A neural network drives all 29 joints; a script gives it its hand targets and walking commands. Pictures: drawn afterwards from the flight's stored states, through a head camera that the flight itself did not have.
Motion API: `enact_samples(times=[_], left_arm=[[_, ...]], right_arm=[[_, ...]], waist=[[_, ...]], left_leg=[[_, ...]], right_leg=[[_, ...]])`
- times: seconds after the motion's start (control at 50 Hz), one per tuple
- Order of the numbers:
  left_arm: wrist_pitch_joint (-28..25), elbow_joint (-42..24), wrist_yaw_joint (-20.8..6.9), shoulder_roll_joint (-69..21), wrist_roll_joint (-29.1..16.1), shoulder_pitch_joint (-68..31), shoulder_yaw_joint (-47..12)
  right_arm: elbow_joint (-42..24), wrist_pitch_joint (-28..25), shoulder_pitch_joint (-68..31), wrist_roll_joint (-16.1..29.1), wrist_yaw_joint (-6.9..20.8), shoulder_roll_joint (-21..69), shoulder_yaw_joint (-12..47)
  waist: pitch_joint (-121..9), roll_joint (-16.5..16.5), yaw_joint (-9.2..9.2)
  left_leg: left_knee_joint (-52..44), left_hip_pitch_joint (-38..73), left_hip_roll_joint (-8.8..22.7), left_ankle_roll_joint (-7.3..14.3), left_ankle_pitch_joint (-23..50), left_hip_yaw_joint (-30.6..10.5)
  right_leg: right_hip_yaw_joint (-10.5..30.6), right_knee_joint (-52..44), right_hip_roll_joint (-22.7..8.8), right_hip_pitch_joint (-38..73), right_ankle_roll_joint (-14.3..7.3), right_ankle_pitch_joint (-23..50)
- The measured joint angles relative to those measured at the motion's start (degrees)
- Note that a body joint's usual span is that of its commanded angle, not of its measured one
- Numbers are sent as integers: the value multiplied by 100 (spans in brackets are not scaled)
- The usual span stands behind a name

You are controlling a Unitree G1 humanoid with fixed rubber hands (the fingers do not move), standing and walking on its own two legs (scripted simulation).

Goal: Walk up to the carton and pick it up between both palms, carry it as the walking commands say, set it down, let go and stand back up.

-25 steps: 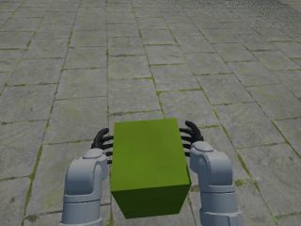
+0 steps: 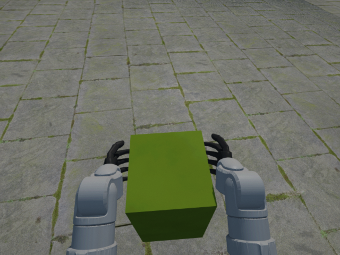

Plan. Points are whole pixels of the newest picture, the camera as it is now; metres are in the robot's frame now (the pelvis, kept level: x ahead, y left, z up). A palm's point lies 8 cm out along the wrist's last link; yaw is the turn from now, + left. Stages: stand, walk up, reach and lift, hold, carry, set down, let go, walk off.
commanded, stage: carry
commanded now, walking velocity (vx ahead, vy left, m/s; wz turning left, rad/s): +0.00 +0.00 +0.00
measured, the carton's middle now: (169, 190) +0.28 -0.01 +0.01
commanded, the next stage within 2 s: hold in 1.58 s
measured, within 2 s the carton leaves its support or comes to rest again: neither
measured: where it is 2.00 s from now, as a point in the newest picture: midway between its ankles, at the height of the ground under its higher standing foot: outside the picture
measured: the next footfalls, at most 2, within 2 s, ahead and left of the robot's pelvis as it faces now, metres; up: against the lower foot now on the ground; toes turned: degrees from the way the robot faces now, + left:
right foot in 0.16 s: +0.03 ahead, -0.11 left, +0.00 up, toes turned +2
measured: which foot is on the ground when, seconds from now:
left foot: down 0.00-1.00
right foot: up 0.00-0.14, down 0.16-1.00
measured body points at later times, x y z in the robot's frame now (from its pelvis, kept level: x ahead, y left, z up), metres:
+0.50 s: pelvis -0.04 +0.02 +0.01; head -0.06 +0.02 +0.46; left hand +0.25 +0.14 +0.07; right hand +0.26 -0.11 +0.08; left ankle +0.03 +0.14 -0.73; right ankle -0.01 -0.11 -0.73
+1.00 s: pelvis -0.03 +0.01 +0.00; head -0.03 +0.01 +0.45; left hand +0.28 +0.13 +0.06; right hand +0.28 -0.11 +0.07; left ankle +0.03 +0.14 -0.73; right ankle -0.01 -0.11 -0.73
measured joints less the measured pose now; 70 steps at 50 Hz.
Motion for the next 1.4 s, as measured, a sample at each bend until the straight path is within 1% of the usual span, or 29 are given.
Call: enact_samples(times=[0.04,0.08,0.12,0.16,0.18,0.2,0.24,0.36,0.44,0.58,0.78,1.1,1.4], left_arm=[[65,-1,36,30,-46,120,-9],[108,-47,101,42,-117,166,-31],[111,-96,148,42,-161,159,-45],[92,-97,165,33,-178,125,-28],[61,-45,165,27,-180,114,-27],[38,32,162,24,-178,113,-42],[46,150,150,28,-176,123,-85],[90,271,116,14,-127,64,-104],[41,392,88,14,-81,64,-96],[-320,818,7,6,10,39,-16],[-714,945,-45,4,57,31,12],[-1147,1170,-79,18,97,85,1],[-1389,1363,-96,24,117,107,30]], right_arm=[[143,25,23,7,23,-12,54],[145,57,30,7,45,-14,55],[91,68,11,-6,61,-7,33],[77,63,-26,-46,84,4,13],[109,48,-42,-72,99,7,-14],[146,42,-27,-95,114,2,-33],[165,72,57,-113,127,-23,-25],[158,90,155,-67,102,-53,-31],[290,16,166,-51,99,-56,-44],[713,-329,132,-127,130,-46,-83],[805,-714,165,-173,146,-55,-44],[1023,-1135,223,-212,174,-71,-20],[1231,-1362,225,-259,196,-71,-15]], waist=[[3,44,83],[5,93,173],[-17,117,250],[-68,79,307],[-72,127,310],[-73,185,288],[-113,238,238],[-230,259,72],[-264,272,26],[-259,313,51],[-159,308,102],[-91,280,119],[-158,260,96]], left_leg=[[74,-59,47,128,-170,-24],[79,-111,83,181,-181,-63],[89,-167,83,205,-135,-79],[131,-216,24,218,-114,-39],[155,-226,26,222,-110,-35],[127,-201,27,228,-85,-46],[-8,-133,4,246,10,-49],[-174,-154,-2,261,183,-57],[-161,-214,32,246,217,-86],[-112,-299,108,199,230,-129],[-53,-276,159,156,153,-110],[55,-170,164,129,-20,-63],[28,-110,177,92,-47,-54]], right_leg=[[2,312,182,-46,-9,-471],[-53,477,357,-17,-35,-529],[-129,202,495,166,-60,-288],[-185,-477,553,491,-74,242],[-185,-638,573,540,-151,598],[-198,-667,581,562,-219,715],[-209,-719,568,600,-278,732],[-228,-860,576,575,-270,836],[-256,-882,612,539,-305,881],[-293,-898,691,490,-370,910],[-267,-836,733,493,-412,839],[-215,-662,720,548,-418,644],[-206,-628,731,572,-451,580]])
